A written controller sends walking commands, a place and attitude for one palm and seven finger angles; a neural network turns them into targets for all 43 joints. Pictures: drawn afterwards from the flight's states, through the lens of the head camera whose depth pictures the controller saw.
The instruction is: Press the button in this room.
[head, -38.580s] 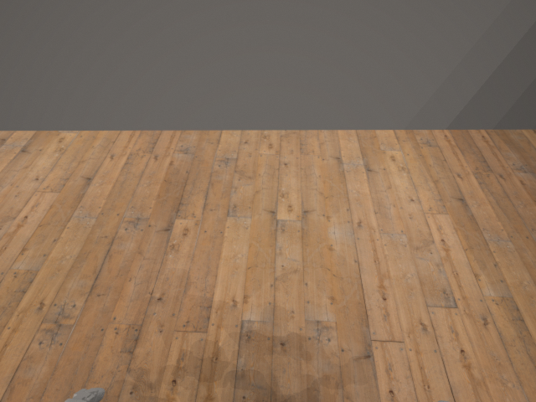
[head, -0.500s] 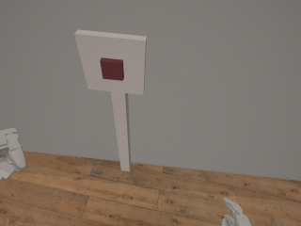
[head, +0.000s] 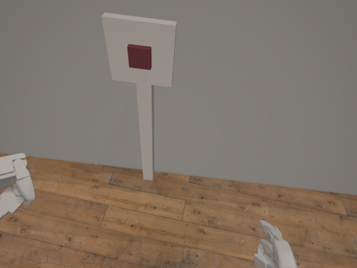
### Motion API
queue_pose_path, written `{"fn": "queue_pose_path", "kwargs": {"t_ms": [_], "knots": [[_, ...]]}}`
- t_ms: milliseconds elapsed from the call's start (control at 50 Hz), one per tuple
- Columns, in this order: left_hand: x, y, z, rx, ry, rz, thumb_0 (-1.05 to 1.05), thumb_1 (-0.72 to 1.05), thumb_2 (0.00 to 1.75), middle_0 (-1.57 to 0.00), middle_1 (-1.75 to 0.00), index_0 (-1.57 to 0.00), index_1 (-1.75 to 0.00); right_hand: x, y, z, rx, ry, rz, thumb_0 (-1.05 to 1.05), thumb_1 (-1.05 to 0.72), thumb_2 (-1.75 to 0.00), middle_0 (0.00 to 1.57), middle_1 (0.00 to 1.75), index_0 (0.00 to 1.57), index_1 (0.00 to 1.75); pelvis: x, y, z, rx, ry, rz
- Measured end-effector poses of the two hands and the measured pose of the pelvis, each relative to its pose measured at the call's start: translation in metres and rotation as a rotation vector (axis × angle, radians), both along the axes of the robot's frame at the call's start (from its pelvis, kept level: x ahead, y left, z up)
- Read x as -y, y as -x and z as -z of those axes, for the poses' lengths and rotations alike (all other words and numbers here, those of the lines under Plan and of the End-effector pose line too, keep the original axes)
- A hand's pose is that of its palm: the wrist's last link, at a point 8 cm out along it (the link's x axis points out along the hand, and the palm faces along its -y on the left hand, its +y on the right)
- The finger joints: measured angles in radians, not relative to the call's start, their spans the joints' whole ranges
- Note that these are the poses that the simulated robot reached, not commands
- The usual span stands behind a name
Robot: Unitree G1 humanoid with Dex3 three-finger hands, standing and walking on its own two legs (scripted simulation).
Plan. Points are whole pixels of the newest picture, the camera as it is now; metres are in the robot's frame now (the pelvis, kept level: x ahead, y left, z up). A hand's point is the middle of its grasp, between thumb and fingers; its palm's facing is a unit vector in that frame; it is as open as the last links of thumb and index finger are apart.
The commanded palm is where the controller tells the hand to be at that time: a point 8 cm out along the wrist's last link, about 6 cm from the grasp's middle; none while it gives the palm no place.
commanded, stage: stop stepping back and stand still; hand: left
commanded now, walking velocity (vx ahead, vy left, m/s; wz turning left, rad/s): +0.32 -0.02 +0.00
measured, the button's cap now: (140, 56) +0.70 +0.17 +0.10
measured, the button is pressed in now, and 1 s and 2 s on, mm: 0 0 0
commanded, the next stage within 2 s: let the arm hang, fingers relaxed in 0.62 s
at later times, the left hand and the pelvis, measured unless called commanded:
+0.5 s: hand (4, 248) +0.12 +0.24 +0.17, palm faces +0.39 -0.82 -0.43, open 3.1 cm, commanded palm +0.06 +0.28 +0.18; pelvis -0.07 +0.00 +0.00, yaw +0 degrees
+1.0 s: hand out of the picture -0.01 +0.20 -0.17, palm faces +0.04 -0.97 -0.23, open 3.2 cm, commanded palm none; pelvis -0.08 +0.01 +0.00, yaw +2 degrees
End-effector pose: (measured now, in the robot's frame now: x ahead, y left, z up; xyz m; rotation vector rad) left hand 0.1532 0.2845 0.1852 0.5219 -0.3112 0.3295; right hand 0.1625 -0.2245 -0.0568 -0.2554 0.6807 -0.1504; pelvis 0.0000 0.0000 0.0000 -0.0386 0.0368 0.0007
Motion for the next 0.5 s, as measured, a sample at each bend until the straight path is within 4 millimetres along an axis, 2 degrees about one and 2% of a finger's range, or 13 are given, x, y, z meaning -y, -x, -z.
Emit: {"fn": "queue_pose_path", "kwargs": {"t_ms": [120,240,360,500], "knots": [[0.018,0.037,-0.001,-0.025,-0.005,0.024,0.01,0.89,0.89,-1.31,-1.5,-1.31,-1.5,-0.002,0.042,0.013,-0.018,-0.043,-0.01,0.01,-0.9,-0.89,0.2,0.3,0.21,0.3,0.009,0.033,0.003,0.019,-0.003,0.014],[0.004,0.056,-0.001,0.038,0.048,-0.034,0.01,0.89,0.89,-1.32,-1.5,-1.31,-1.5,0.013,0.081,0.019,-0.079,0.004,0.041,0.01,-0.9,-0.89,0.2,0.3,0.21,0.3,0.002,0.041,0.002,0.036,-0.011,0.002],[-0.008,0.062,0.009,0.014,0.064,-0.056,0.01,0.89,0.89,-1.31,-1.5,-1.31,-1.5,0.018,0.099,0.011,-0.04,0.03,0.084,0.01,-0.9,-0.89,0.2,0.3,0.2,0.3,-0.005,0.056,0.001,0.06,-0.033,0.005],[0.01,0.075,0.0,-0.009,0.007,-0.011,0.01,0.89,0.89,-1.31,-1.5,-1.31,-1.5,0.012,0.103,0.01,-0.01,-0.017,0.048,0.01,-0.9,-0.89,0.2,0.3,0.2,0.3,0.004,0.069,0.0,0.056,-0.024,-0.003]]}}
